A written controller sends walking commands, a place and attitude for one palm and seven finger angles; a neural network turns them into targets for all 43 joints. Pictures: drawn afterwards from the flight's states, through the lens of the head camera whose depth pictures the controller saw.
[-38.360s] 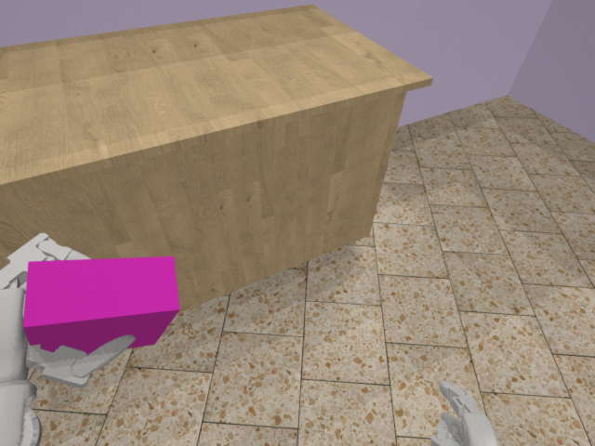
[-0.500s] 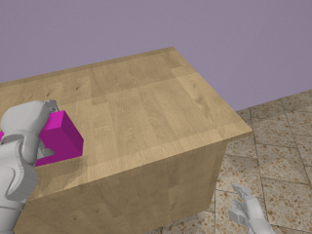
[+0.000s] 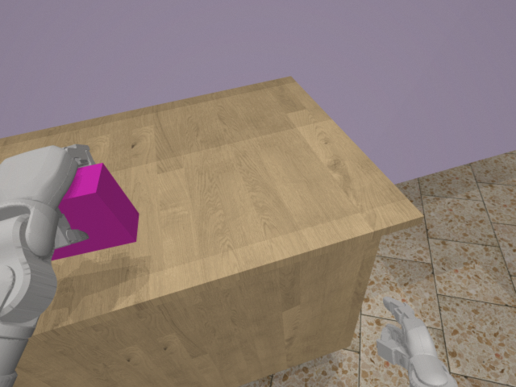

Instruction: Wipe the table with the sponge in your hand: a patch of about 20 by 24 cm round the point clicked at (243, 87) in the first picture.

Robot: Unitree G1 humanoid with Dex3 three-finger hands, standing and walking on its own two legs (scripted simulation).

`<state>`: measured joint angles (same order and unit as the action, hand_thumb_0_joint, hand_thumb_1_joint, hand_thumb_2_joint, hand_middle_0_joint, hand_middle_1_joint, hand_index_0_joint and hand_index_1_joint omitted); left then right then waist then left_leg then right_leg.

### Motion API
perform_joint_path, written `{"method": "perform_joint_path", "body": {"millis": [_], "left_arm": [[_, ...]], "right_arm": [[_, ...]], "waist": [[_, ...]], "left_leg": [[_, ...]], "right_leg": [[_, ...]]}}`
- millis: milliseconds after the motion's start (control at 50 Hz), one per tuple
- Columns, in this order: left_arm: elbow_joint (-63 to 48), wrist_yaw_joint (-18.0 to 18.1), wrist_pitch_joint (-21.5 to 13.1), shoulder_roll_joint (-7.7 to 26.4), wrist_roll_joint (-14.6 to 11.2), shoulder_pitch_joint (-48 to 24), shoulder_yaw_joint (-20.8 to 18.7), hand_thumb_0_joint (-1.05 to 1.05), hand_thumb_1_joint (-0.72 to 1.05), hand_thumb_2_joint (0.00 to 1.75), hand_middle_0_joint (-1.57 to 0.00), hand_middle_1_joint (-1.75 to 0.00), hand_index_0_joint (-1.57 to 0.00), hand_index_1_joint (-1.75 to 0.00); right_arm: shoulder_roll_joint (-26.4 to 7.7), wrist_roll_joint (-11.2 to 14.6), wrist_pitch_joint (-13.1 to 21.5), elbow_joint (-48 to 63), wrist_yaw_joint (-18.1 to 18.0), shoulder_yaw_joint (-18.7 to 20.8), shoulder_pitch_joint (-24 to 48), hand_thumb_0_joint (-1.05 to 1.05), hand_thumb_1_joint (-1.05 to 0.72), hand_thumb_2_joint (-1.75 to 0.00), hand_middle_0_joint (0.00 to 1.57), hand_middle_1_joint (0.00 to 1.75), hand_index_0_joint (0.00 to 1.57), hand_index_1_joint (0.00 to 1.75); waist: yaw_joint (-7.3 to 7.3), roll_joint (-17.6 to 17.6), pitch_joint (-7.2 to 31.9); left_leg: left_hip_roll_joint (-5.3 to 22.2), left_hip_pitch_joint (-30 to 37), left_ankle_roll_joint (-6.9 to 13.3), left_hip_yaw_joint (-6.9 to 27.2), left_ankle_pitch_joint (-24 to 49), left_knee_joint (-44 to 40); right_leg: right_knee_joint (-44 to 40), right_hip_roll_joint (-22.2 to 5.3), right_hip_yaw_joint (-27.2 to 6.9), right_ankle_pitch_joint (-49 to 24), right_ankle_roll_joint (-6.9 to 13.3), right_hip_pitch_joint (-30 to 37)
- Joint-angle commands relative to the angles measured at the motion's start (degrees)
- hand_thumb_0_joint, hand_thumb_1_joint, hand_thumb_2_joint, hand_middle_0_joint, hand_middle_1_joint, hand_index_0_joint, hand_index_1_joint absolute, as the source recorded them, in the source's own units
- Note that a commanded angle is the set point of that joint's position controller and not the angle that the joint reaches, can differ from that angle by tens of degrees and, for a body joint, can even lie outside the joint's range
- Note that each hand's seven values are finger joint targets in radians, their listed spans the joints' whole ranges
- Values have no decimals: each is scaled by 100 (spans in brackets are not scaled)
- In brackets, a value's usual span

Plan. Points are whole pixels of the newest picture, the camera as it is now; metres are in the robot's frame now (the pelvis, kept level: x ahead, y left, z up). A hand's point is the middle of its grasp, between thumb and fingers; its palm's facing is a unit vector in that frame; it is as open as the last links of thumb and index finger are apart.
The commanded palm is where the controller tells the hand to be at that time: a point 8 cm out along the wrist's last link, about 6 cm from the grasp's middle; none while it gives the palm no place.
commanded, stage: lift the sponge slowly off the table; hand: left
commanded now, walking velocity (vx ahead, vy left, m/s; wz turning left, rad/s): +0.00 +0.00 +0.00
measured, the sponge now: (80, 222) +0.26 +0.32 +0.16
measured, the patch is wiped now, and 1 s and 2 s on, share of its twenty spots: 0.95 0.95 0.95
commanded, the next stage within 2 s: bring the sponge back beside the body in 0.12 s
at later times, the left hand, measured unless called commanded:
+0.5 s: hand (72, 206) +0.25 +0.31 +0.20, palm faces +0.17 -0.05 -0.98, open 9.9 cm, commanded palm +0.20 +0.31 +0.28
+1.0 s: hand (69, 225) +0.22 +0.29 +0.19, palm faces +0.22 -0.10 -0.97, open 9.9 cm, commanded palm +0.17 +0.29 +0.27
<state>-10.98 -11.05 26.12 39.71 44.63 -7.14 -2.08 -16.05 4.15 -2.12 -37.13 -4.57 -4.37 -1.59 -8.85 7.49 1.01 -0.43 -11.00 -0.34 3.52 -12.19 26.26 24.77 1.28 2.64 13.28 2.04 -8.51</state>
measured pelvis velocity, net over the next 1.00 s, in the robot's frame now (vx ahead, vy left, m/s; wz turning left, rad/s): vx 0.00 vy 0.00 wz -0.02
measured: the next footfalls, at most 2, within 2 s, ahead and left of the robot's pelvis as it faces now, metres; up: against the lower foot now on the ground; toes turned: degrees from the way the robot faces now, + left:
none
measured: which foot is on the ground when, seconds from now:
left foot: down 0.00-1.00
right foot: down 0.00-1.00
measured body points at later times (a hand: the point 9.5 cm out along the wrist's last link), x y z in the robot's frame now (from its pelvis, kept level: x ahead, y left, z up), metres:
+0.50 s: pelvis +0.00 +0.00 +0.00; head -0.01 -0.05 +0.45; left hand +0.24 +0.30 +0.25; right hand +0.25 -0.19 -0.08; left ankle +0.02 +0.12 -0.74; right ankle +0.00 -0.10 -0.74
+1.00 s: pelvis +0.00 +0.00 +0.00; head -0.03 -0.05 +0.45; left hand +0.21 +0.29 +0.25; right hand +0.27 -0.18 -0.06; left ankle +0.02 +0.12 -0.74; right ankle +0.00 -0.10 -0.74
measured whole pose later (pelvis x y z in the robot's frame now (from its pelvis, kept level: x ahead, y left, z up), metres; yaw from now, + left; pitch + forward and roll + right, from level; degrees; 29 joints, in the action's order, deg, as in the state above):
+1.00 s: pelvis +0.00 +0.00 +0.00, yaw -1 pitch -4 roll +0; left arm -23.5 -7.9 28.3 38.0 41.9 3.7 -3.2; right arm -15.2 3.8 -1.8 -35.4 -4.5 -5.0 -0.3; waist -9.8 7.1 1.2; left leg 0.2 -10.4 -0.7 2.8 -12.6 26.8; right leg 25.4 1.9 1.8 13.3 2.3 -8.3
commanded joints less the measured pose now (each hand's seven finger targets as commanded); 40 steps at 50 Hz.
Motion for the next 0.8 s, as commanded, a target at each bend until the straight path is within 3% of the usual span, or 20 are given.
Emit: {"method": "perform_joint_path", "body": {"millis": [0,20,80,120,180,220,240,300,320,340,400,420,480,520,580,620,640,680,720,780], "left_arm": [[-849,284,14,1879,222,-2095,-1200,0,10,130,-120,-160,-120,-160],[-856,263,40,1849,240,-2236,-1170,0,10,130,-120,-160,-120,-160],[-651,178,74,1732,208,-1875,-1077,0,10,130,-120,-160,-120,-160],[-734,120,100,1793,236,-1969,-1119,0,10,130,-120,-160,-120,-160],[-481,60,80,1807,277,-2046,-1037,0,10,130,-120,-160,-120,-160],[-1034,49,19,1948,324,-2117,-1159,0,10,130,-120,-160,-120,-160],[-1042,56,11,1858,324,-1979,-1100,0,10,130,-120,-160,-120,-160],[-1390,74,-63,1812,235,-1486,-1215,0,10,130,-120,-160,-120,-160],[-1574,109,-79,1859,234,-1601,-1292,0,10,130,-120,-160,-120,-160],[-1396,172,-53,1842,231,-1488,-1303,0,10,130,-120,-160,-120,-160],[-1597,329,-77,1762,168,-1434,-1315,0,10,130,-120,-160,-120,-160],[-1782,379,-63,1801,156,-1490,-1400,0,10,130,-120,-160,-120,-160],[-1567,480,8,1691,55,-1046,-1415,0,10,130,-120,-160,-120,-160],[-1858,517,38,1773,21,-1003,-1543,0,10,130,-120,-160,-120,-160],[-1722,502,109,1514,-82,-637,-1361,0,10,130,-120,-160,-120,-160],[-1983,482,138,1426,-83,-819,-1251,0,10,130,-120,-160,-120,-160],[-1821,490,148,1355,-90,-824,-1160,0,10,130,-120,-160,-120,-160],[-1860,480,134,1346,-51,-714,-1138,0,10,130,-120,-160,-120,-160],[-2269,490,128,1375,8,-927,-1114,0,10,130,-120,-160,-120,-160],[-2052,536,121,1376,47,-770,-1114,0,10,130,-120,-160,-120,-160]], "right_arm": [[-531,-12,305,1039,-49,227,1245,0,-90,-90,20,30,20,30],[-506,27,346,1087,-51,172,1443,0,-90,-90,20,30,20,30],[-556,-13,297,1072,-40,216,1233,0,-90,-90,20,30,20,30],[-533,21,316,1135,-36,171,1409,0,-90,-90,20,30,20,30],[-576,-14,271,1074,-49,196,1214,0,-90,-90,20,30,20,30],[-526,21,328,1193,-26,170,1441,0,-90,-90,20,30,20,30],[-516,-32,337,1182,-17,180,1292,0,-90,-90,20,30,20,30],[-480,-38,309,1201,27,219,1218,0,-90,-90,20,30,20,30],[-442,-4,362,1264,18,167,1437,0,-90,-90,20,30,20,30],[-465,-57,350,1193,10,191,1248,0,-90,-90,20,30,20,30],[-459,-50,344,1177,14,241,1221,0,-90,-90,20,30,20,30],[-424,-13,406,1251,5,188,1477,0,-90,-90,20,30,20,30],[-489,-60,345,1170,5,248,1239,0,-90,-90,20,30,20,30],[-443,-12,379,1243,2,205,1483,0,-90,-90,20,30,20,30],[-482,-38,313,1202,2,225,1305,0,-90,-90,20,30,20,30],[-421,26,368,1277,-16,161,1564,0,-90,-90,20,30,20,30],[-457,-20,361,1224,-38,179,1377,0,-90,-90,20,30,20,30],[-474,-37,364,1208,-54,211,1343,0,-90,-90,20,30,20,30],[-403,3,426,1311,-62,143,1582,0,-90,-90,20,30,20,30],[-442,-62,394,1227,-77,187,1354,0,-90,-90,20,30,20,30]], "waist": [[67,-206,1132],[65,-32,1103],[44,-220,1252],[58,-139,1212],[100,-287,1129],[43,62,1403],[11,21,1510],[10,-125,1362],[-7,-33,1387],[-27,-123,1329],[-28,-74,1281],[-74,124,1270],[-62,-242,1209],[-94,-105,1287],[-45,-268,1069],[-2,-27,979],[5,-64,981],[10,-246,1008],[-6,66,1066],[-22,-192,1005]], "left_leg": [[-177,224,195,33,892,-349],[-185,224,187,74,843,-381],[-169,197,197,20,954,-323],[-168,200,197,46,911,-329],[-163,121,210,6,821,-303],[-200,245,224,64,985,-283],[-202,218,226,23,1151,-236],[-188,235,229,12,1152,-221],[-172,281,221,73,1120,-248],[-164,193,215,23,1089,-259],[-158,265,192,13,1015,-276],[-160,304,186,77,1036,-274],[-134,241,169,-3,1059,-251],[-144,297,164,58,1095,-234],[-111,189,160,7,1006,-249],[-118,261,167,42,904,-271],[-97,193,162,19,873,-271],[-103,266,181,34,879,-276],[-111,346,184,79,857,-336],[-107,295,183,45,840,-341]], "right_leg": [[-423,-53,-419,-679,213,314],[-444,4,-590,-565,277,258],[-382,-71,-405,-797,225,388],[-379,-31,-591,-737,264,316],[-393,-80,-407,-666,207,267],[-307,-36,-569,-802,274,397],[-218,-98,-421,-989,265,513],[-252,-85,-369,-1026,206,441],[-246,-18,-550,-926,273,404],[-231,-67,-365,-852,238,410],[-303,-64,-379,-764,217,354],[-304,0,-618,-737,309,328],[-317,-55,-434,-847,225,369],[-283,1,-670,-863,283,369],[-314,-50,-409,-830,196,292],[-359,13,-601,-651,233,143],[-332,-55,-422,-627,214,175],[-350,-35,-402,-659,196,185],[-355,28,-577,-542,252,171],[-377,-17,-408,-517,213,213]]}}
